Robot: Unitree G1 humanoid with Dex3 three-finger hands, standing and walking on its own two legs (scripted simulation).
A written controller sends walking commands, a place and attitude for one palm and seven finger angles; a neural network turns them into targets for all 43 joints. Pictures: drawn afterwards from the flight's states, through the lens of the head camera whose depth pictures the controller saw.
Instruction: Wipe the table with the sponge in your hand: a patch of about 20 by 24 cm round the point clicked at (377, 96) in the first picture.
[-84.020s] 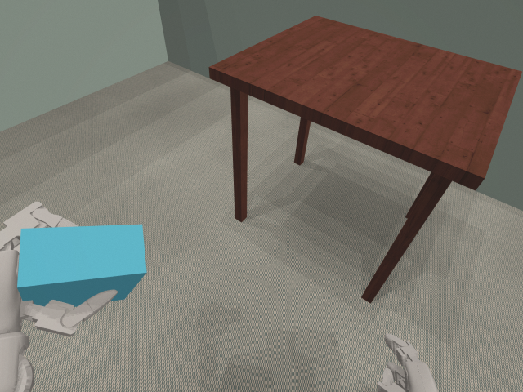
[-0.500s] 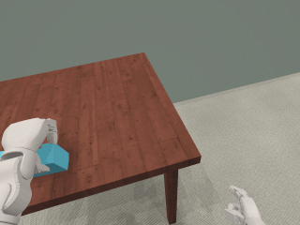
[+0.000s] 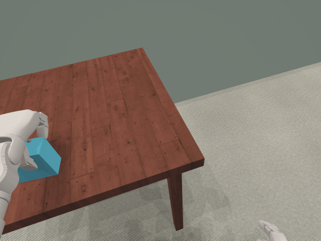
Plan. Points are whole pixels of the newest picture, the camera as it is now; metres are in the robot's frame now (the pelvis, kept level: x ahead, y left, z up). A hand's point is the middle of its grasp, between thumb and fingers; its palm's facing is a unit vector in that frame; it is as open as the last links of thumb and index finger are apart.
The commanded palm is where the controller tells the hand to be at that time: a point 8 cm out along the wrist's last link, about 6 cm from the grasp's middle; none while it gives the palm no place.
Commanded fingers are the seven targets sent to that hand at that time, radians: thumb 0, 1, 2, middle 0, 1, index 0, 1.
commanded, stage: wipe forward along the first lane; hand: left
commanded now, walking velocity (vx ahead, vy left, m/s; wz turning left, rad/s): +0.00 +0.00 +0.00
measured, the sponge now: (27, 165) +0.26 +0.39 +0.06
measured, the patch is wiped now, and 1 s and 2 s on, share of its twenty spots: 0.95 0.95 0.95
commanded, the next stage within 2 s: slide across to the middle lane in 0.98 s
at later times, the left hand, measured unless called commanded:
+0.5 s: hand (28, 129) +0.33 +0.39 +0.13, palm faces -0.16 +0.02 -0.99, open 9.3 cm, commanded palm +0.34 +0.38 +0.15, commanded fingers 0.00 0.10 1.30 -1.20 -1.60 -1.20 -1.60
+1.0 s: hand (29, 113) +0.39 +0.42 +0.13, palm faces -0.17 +0.03 -0.99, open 9.2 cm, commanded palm +0.39 +0.41 +0.15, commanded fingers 0.00 0.10 1.30 -1.20 -1.60 -1.20 -1.60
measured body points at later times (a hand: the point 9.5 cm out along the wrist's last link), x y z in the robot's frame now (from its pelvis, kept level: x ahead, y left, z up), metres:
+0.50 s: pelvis +0.00 +0.00 -0.01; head +0.02 -0.04 +0.44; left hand +0.33 +0.38 +0.18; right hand +0.12 -0.27 -0.14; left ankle +0.08 +0.12 -0.72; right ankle -0.02 -0.07 -0.73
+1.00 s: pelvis +0.01 +0.03 +0.00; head +0.05 +0.01 +0.44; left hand +0.39 +0.41 +0.18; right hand +0.10 -0.25 -0.14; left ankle +0.08 +0.12 -0.73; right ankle -0.02 -0.07 -0.73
